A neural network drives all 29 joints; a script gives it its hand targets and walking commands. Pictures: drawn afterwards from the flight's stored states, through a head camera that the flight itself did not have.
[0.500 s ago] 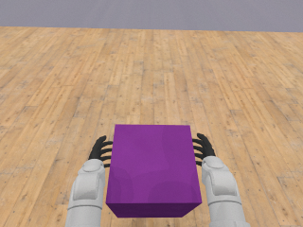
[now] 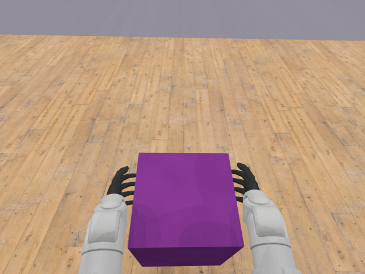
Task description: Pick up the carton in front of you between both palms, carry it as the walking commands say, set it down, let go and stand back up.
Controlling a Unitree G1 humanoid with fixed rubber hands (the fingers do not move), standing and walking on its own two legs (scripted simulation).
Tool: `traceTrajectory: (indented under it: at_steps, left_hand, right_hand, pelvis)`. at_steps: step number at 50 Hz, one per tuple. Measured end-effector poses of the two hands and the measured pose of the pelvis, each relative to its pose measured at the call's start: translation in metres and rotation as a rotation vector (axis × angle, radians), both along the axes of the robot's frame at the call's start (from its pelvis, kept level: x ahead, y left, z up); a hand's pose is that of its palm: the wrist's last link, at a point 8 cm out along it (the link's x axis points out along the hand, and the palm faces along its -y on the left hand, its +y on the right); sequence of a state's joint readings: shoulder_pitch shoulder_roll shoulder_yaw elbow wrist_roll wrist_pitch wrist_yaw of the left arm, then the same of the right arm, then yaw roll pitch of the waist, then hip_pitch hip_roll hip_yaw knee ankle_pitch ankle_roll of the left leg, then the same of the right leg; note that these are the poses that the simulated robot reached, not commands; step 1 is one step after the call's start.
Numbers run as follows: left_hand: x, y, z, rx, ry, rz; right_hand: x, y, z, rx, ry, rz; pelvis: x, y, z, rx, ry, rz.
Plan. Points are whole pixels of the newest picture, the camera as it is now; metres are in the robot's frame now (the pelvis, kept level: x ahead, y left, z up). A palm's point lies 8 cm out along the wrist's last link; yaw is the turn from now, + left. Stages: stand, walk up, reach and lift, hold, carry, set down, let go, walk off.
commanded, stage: carry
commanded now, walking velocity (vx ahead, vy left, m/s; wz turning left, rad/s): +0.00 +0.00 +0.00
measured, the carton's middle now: (182, 213) +0.30 +0.00 -0.05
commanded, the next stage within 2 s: hold in 0.18 s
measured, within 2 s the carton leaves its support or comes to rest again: neither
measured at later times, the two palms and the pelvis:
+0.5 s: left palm (139, 188) +0.31 +0.10 +0.04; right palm (278, 215) +0.24 -0.19 +0.05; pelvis +0.00 +0.03 +0.01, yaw -13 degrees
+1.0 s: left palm (126, 178) +0.35 +0.14 +0.03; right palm (252, 203) +0.27 -0.15 +0.04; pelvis -0.01 +0.09 +0.00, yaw -16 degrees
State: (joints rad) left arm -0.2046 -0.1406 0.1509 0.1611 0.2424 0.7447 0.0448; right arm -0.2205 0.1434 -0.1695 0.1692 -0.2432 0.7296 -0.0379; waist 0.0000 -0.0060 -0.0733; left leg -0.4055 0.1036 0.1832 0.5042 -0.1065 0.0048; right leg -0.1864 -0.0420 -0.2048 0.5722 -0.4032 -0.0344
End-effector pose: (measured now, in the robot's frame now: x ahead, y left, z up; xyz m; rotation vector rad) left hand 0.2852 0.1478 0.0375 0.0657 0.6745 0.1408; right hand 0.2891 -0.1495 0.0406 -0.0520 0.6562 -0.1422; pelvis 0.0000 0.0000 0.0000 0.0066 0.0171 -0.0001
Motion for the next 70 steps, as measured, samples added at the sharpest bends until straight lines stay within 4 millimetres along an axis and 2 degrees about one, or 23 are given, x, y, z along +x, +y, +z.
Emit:
traceTrajectory:
  at_steps: [11, 15, 20, 24, 27, 38, 43, 48, 52, 55, 60, 65, 70]
  left_hand:
    - [-0.004, -0.004, -0.001, -0.009, -0.002, -0.002]
    - [-0.004, -0.018, 0.000, -0.010, 0.003, -0.076]
    - [0.010, -0.041, 0.003, -0.012, -0.002, -0.196]
    - [0.021, -0.049, 0.007, -0.011, -0.006, -0.252]
    - [0.025, -0.045, 0.008, -0.013, -0.003, -0.261]
    - [0.030, -0.009, 0.007, -0.048, 0.009, -0.256]
    - [0.039, -0.006, 0.006, -0.071, 0.018, -0.247]
    - [0.056, -0.009, -0.002, -0.074, 0.030, -0.235]
    - [0.070, -0.013, -0.019, -0.067, 0.043, -0.241]
    - [0.079, -0.015, -0.042, -0.052, 0.056, -0.251]
    - [0.086, -0.014, -0.098, -0.025, 0.063, -0.261]
    - [0.090, -0.011, -0.160, -0.026, 0.046, -0.254]
    - [0.104, -0.010, -0.202, -0.055, 0.009, -0.237]
  right_hand:
    - [-0.004, -0.005, -0.002, -0.011, 0.001, 0.004]
    - [-0.018, -0.019, -0.003, -0.014, 0.011, -0.049]
    - [-0.040, -0.039, 0.002, -0.007, 0.006, -0.175]
    - [-0.051, -0.043, 0.008, -0.004, 0.001, -0.239]
    - [-0.052, -0.037, 0.011, -0.005, 0.003, -0.251]
    - [-0.045, -0.002, 0.016, -0.016, 0.013, -0.241]
    - [-0.039, 0.002, 0.014, -0.001, 0.017, -0.266]
    - [-0.026, 0.001, 0.006, -0.002, 0.028, -0.281]
    - [-0.012, -0.001, -0.010, -0.015, 0.043, -0.294]
    - [-0.004, -0.002, -0.031, -0.026, 0.061, -0.297]
    - [0.006, -0.001, -0.086, -0.034, 0.073, -0.292]
    - [0.014, 0.001, -0.147, -0.017, 0.052, -0.295]
    - [0.027, 0.001, -0.187, 0.022, 0.001, -0.321]
  pelvis:
    - [-0.003, -0.003, 0.002, 0.016, -0.036, -0.027]
    - [-0.003, 0.000, 0.010, 0.008, -0.083, -0.100]
    - [-0.003, 0.011, 0.013, -0.006, -0.106, -0.182]
    - [-0.003, 0.022, 0.013, -0.012, -0.119, -0.224]
    - [-0.002, 0.032, 0.014, -0.014, -0.124, -0.240]
    - [0.000, 0.067, 0.015, -0.020, -0.125, -0.260]
    - [-0.003, 0.078, 0.013, -0.020, -0.125, -0.266]
    - [-0.007, 0.084, 0.007, -0.016, -0.107, -0.281]
    - [-0.012, 0.085, -0.001, -0.010, -0.058, -0.288]
    - [-0.018, 0.084, -0.007, -0.003, 0.011, -0.286]
    - [-0.028, 0.080, -0.021, 0.007, 0.170, -0.278]
    - [-0.038, 0.073, -0.044, 0.015, 0.348, -0.271]
    - [-0.042, 0.066, -0.074, 0.027, 0.508, -0.273]
